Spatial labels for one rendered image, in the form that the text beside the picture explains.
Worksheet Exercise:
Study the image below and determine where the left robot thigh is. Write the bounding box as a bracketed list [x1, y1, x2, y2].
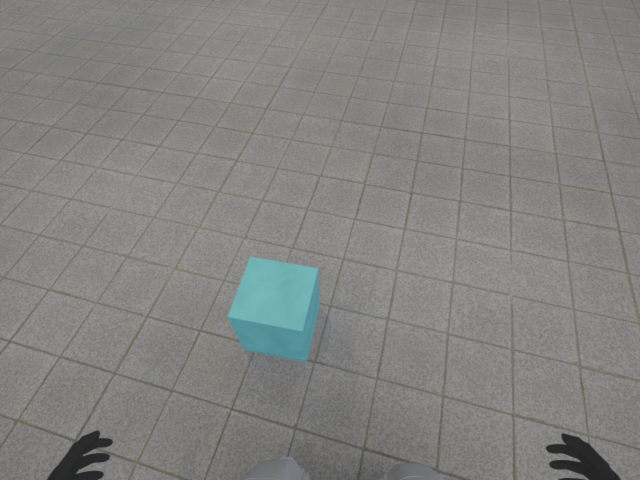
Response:
[242, 459, 309, 480]

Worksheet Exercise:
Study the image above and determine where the carton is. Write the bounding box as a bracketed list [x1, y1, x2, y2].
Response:
[228, 257, 320, 363]

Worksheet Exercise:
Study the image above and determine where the robot right hand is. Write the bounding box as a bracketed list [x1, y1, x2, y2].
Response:
[546, 434, 621, 480]

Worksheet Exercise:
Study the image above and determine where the robot left hand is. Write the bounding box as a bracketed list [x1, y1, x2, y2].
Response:
[47, 430, 113, 480]

